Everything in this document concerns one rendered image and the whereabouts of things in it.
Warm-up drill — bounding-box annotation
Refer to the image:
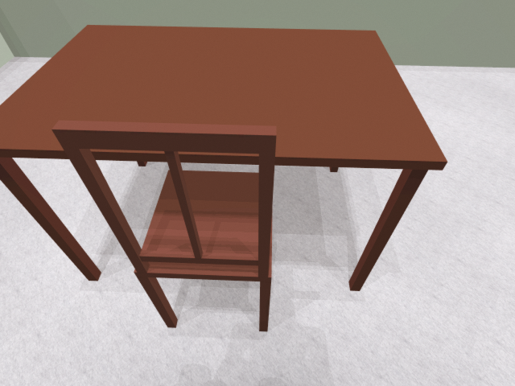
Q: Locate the table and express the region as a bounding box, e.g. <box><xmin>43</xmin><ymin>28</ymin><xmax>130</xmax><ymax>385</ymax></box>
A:
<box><xmin>0</xmin><ymin>25</ymin><xmax>447</xmax><ymax>291</ymax></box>

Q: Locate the chair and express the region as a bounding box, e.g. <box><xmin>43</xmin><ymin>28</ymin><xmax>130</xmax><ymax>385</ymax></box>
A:
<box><xmin>51</xmin><ymin>121</ymin><xmax>276</xmax><ymax>331</ymax></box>

